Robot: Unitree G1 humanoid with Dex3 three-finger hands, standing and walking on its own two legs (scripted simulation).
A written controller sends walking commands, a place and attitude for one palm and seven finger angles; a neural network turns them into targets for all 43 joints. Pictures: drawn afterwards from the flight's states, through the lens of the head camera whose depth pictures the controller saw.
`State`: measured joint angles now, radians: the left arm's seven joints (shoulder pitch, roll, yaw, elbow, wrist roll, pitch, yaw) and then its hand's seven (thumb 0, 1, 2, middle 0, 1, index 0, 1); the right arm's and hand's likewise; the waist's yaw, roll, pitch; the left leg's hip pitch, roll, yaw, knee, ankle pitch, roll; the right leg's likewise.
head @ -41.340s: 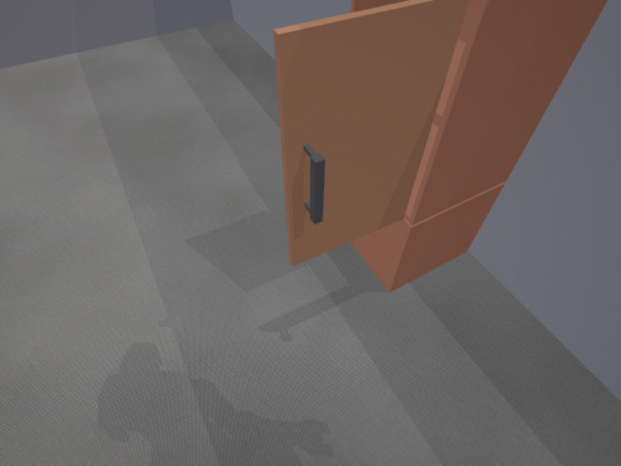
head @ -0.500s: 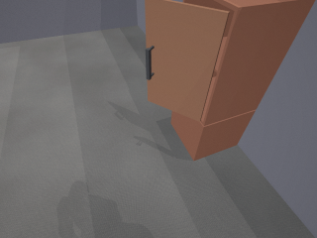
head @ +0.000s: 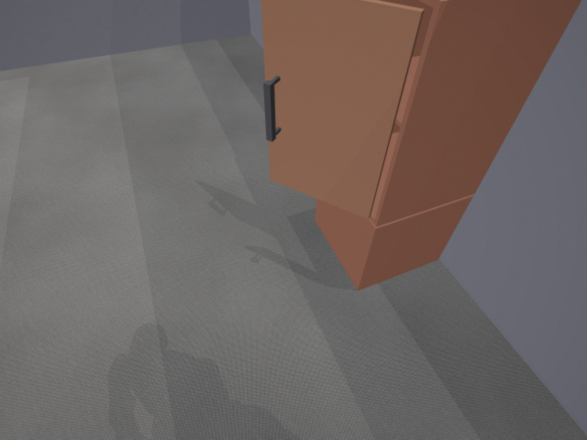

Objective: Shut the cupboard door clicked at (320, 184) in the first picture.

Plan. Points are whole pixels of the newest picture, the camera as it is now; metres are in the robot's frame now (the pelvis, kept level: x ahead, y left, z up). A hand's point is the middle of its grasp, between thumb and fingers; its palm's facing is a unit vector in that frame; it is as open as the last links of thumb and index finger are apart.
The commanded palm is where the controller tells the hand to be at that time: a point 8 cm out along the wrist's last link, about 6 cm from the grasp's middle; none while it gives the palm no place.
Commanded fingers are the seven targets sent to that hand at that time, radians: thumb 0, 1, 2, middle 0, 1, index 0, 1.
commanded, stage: look to check the result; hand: left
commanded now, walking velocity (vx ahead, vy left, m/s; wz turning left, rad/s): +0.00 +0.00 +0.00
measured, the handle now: (273, 109) +0.93 +0.10 -0.05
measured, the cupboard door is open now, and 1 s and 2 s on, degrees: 38 38 38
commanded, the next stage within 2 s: walk to a spot facing it in 0.18 s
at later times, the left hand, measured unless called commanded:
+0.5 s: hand out of the picture +0.04 +0.18 -0.18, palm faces +0.09 -0.97 -0.24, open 7.3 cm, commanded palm none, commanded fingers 0.00 0.90 0.90 -0.20 -0.30 -0.20 -0.30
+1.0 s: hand out of the picture +0.03 +0.22 -0.16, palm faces +0.36 -0.89 -0.29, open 7.3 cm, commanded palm none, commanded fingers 0.00 0.90 0.90 -0.20 -0.30 -0.20 -0.30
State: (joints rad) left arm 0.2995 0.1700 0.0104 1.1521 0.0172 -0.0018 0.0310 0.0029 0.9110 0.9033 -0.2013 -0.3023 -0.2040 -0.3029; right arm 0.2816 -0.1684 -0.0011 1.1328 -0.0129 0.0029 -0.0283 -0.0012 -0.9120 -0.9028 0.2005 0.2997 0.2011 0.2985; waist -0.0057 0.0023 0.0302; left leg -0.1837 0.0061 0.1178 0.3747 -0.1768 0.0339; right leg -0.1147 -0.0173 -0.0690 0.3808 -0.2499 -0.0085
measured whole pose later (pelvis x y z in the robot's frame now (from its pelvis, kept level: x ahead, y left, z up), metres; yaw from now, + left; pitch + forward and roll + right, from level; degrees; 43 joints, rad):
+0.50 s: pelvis +0.01 -0.01 -0.01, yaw +4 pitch -1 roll +0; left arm 0.21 0.19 0.03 1.08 0.02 0.01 0.03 0.00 0.91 0.90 -0.20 -0.30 -0.21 -0.30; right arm 0.23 -0.20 -0.01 1.08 -0.02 0.03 -0.02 0.00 -0.91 -0.90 0.20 0.30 0.20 0.30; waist -0.02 0.00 0.04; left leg -0.25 0.00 0.05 0.49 -0.23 0.01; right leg -0.13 -0.02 -0.14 0.45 -0.31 -0.02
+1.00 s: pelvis +0.00 -0.02 -0.01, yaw +23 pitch +2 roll -1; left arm 0.12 0.24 0.07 0.87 0.02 0.04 0.02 0.00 0.91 0.90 -0.20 -0.30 -0.20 -0.30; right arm 0.22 -0.23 -0.06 0.94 -0.03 0.06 0.00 0.00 -0.91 -0.90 0.20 0.30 0.20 0.30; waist -0.04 0.04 0.08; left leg -0.38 -0.05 -0.12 0.48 -0.14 0.01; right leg -0.35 -0.01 0.01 0.71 -0.40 0.05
